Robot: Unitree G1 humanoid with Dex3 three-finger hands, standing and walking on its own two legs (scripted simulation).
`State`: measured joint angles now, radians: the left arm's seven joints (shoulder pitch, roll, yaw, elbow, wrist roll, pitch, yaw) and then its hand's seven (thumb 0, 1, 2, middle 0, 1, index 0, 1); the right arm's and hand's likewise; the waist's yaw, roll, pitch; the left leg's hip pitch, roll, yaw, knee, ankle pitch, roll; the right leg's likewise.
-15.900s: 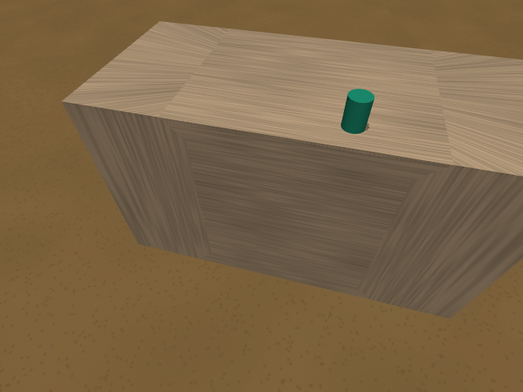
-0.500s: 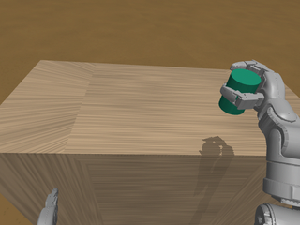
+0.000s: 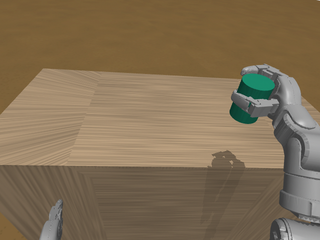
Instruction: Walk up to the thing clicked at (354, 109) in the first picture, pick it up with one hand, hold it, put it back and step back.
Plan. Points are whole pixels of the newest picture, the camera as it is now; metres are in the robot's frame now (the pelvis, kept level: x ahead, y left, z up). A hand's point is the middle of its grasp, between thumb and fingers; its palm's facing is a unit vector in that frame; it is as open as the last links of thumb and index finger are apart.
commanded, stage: hold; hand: right
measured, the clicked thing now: (250, 99) +0.34 -0.17 +0.25
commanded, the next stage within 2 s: none
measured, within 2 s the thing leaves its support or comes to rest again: neither
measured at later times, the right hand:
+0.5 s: hand (251, 96) +0.34 -0.17 +0.26, palm faces +0.14 +0.99 +0.00, open 9.1 cm
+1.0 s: hand (250, 96) +0.34 -0.17 +0.26, palm faces +0.15 +0.99 +0.00, open 9.1 cm
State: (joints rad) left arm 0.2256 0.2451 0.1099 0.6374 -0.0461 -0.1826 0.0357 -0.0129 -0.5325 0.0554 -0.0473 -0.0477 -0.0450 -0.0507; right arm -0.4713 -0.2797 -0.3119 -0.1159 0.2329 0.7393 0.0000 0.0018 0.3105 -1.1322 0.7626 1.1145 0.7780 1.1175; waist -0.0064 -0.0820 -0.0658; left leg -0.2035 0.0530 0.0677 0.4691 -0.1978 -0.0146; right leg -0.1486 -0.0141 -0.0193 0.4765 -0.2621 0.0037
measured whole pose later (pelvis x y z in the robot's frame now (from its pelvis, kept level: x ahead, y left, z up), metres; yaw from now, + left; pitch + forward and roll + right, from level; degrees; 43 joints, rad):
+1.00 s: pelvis +0.00 +0.00 +0.00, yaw +0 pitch -4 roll +0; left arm 0.23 0.24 0.10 0.65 -0.04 -0.20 0.03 -0.01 -0.53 0.06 -0.05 -0.05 -0.05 -0.05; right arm -0.44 -0.28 -0.33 -0.15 0.24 0.75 0.00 0.00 0.31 -1.14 0.76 1.12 0.77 1.13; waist 0.00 -0.09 -0.06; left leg -0.20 0.05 0.07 0.47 -0.20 -0.01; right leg -0.15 -0.02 -0.02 0.48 -0.27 0.00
